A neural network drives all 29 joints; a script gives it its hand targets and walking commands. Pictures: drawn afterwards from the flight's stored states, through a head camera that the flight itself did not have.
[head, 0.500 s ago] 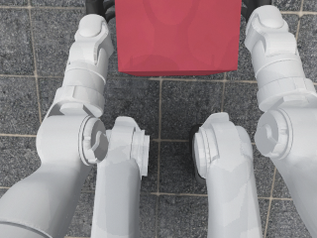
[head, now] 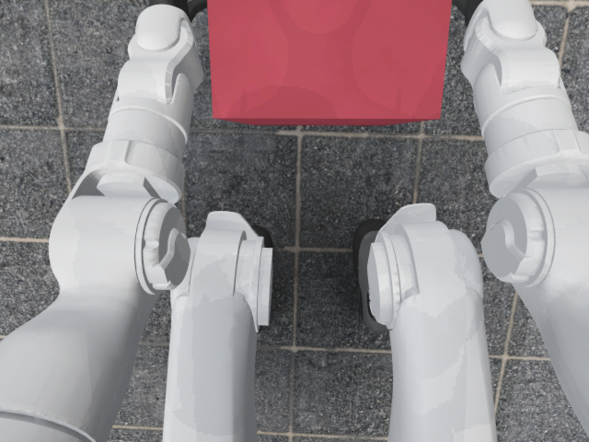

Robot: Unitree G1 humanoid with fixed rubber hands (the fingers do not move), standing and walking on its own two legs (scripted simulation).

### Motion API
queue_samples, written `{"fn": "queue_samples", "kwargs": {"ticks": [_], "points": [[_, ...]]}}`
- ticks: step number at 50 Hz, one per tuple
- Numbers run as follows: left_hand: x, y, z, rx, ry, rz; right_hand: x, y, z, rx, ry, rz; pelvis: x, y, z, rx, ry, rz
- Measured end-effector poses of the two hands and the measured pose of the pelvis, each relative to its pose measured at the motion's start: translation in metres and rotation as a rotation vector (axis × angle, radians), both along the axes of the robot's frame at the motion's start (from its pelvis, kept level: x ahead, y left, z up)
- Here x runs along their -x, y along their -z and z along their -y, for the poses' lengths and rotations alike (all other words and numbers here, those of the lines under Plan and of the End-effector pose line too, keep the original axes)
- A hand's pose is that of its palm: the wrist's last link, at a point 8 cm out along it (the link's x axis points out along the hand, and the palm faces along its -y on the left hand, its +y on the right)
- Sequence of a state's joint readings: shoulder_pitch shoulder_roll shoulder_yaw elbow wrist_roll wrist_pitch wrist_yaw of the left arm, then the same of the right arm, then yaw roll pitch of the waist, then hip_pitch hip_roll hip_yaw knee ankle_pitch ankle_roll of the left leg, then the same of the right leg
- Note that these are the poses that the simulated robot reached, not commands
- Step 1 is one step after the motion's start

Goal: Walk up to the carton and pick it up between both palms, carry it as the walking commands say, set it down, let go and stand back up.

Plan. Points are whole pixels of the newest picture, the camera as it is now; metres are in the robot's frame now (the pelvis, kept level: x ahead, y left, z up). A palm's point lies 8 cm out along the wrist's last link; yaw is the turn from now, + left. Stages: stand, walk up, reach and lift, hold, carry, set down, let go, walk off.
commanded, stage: set down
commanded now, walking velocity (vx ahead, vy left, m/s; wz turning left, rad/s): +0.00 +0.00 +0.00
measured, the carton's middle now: (322, 17) +0.54 -0.03 -0.24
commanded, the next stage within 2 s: let go in 1.68 s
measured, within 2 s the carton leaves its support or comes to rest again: neither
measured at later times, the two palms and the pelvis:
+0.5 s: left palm out of the picture +0.54 +0.16 -0.15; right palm out of the picture +0.54 -0.22 -0.15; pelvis +0.01 +0.00 +0.01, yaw +0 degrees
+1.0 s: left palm out of the picture +0.55 +0.16 +0.01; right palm out of the picture +0.54 -0.23 +0.01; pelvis +0.02 +0.00 +0.12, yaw +0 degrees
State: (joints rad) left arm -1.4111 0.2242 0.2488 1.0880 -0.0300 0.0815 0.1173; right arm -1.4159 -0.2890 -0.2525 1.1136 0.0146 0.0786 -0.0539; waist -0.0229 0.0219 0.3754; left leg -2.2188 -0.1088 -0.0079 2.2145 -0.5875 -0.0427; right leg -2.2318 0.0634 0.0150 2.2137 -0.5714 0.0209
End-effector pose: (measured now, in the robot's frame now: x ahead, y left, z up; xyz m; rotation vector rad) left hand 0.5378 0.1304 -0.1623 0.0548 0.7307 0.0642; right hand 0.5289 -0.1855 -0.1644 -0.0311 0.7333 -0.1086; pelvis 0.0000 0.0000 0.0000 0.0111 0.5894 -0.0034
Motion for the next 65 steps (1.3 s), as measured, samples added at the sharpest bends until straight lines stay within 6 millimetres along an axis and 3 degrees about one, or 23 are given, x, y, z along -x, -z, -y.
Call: {"fn": "queue_samples", "kwargs": {"ticks": [11, 19, 23, 33, 42, 65], "points": [[-0.002, 0.004, -0.024, -0.024, -0.033, 0.004, -0.001, 0.003, 0.025, 0.029, 0.053, -0.007, -0.006, -0.004, 0.001, 0.0, 0.007, -0.056], [-0.003, 0.004, -0.029, -0.018, -0.035, 0.019, -0.002, 0.001, 0.034, 0.037, 0.054, 0.007, -0.008, -0.002, 0.001, 0.0, 0.007, -0.072], [-0.006, -0.006, -0.029, -0.015, -0.038, 0.051, -0.006, -0.008, 0.033, 0.033, 0.05, 0.042, -0.008, -0.003, 0.001, -0.002, 0.009, -0.074], [-0.01, -0.069, -0.03, -0.022, -0.054, 0.086, -0.008, -0.069, 0.035, 0.029, 0.053, 0.086, -0.008, -0.036, 0.001, -0.007, 0.013, -0.115], [-0.012, -0.131, -0.031, -0.025, -0.055, 0.095, -0.01, -0.13, 0.039, 0.034, 0.048, 0.092, -0.01, -0.081, 0.002, -0.011, 0.016, -0.175], [-0.012, -0.265, -0.04, -0.02, -0.044, 0.113, -0.011, -0.267, 0.049, 0.03, 0.033, 0.102, -0.031, -0.204, 0.005, -0.01, 0.018, -0.221]]}}
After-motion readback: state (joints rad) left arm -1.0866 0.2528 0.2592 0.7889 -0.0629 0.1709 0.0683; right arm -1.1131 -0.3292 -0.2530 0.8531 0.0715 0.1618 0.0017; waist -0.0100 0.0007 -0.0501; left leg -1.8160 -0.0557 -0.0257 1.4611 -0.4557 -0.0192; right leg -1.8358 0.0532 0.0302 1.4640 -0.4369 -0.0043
